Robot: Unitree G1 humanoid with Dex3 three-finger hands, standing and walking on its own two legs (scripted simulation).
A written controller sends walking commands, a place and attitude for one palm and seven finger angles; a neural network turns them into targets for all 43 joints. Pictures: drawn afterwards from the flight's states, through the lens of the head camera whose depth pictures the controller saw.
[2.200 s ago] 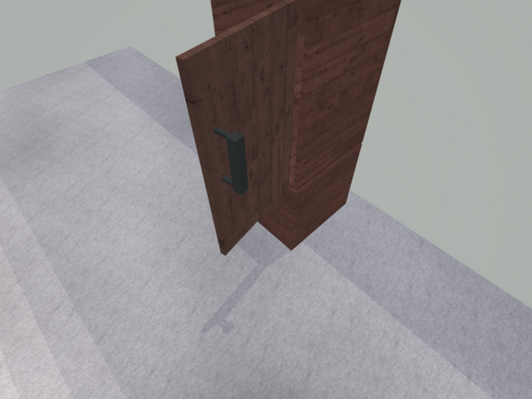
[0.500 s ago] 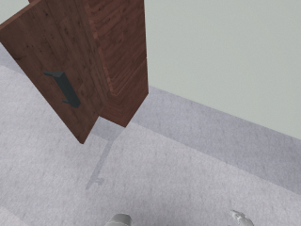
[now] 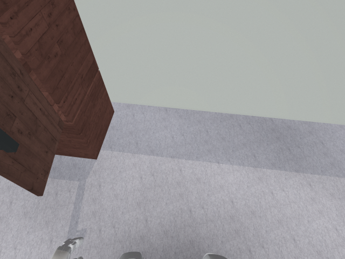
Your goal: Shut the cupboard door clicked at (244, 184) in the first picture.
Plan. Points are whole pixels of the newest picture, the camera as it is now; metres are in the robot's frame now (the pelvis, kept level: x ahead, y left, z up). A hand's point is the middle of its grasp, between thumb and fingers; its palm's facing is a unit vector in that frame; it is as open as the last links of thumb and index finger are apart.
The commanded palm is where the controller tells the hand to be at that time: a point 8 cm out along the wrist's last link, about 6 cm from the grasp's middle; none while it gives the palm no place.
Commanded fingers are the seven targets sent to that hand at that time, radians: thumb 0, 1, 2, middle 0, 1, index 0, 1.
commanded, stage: walk around to get in front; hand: left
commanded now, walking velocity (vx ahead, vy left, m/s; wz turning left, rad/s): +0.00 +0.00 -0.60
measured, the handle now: out of the picture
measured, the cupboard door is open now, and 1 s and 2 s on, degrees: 100 100 100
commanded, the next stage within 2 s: none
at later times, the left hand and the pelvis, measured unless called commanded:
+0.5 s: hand (118, 234) +0.18 +0.16 -0.14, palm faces -0.28 -0.94 -0.21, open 7.4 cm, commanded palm none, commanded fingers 0.00 0.90 0.90 -0.20 -0.30 -0.20 -0.30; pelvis +0.01 -0.01 +0.02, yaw -18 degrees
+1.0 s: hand (147, 217) +0.23 +0.09 -0.15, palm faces -0.53 -0.82 -0.20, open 7.4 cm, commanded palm none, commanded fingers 0.00 0.90 0.90 -0.20 -0.30 -0.20 -0.30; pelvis +0.04 -0.03 +0.02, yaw -36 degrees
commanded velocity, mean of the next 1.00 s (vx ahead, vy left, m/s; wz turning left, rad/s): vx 0.00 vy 0.00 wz -0.60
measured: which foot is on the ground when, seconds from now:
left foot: up 0.00-0.24, down 0.26-0.56, up 0.58-0.84, down 0.86-1.00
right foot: down 0.00-0.26, up 0.28-0.54, down 0.56-0.84, up 0.86-1.00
